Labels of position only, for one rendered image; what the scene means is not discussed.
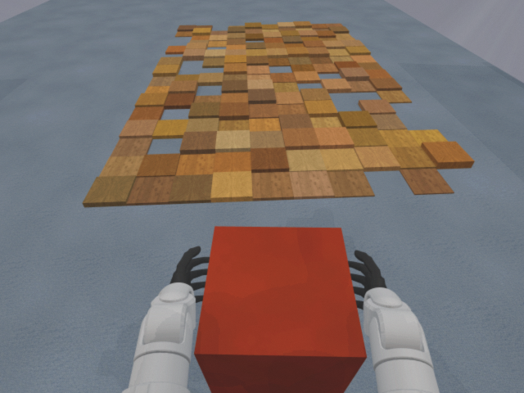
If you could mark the robot left forearm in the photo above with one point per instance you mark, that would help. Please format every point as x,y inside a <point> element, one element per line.
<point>164,348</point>

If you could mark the robot left hand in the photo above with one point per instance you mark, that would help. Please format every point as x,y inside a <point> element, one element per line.
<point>183,271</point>

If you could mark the robot right forearm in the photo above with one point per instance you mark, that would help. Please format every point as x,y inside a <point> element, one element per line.
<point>401,358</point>

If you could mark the carton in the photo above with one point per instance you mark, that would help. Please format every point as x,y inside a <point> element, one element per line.
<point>279,313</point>

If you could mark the robot right hand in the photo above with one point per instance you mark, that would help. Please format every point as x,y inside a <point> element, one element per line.
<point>372,275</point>

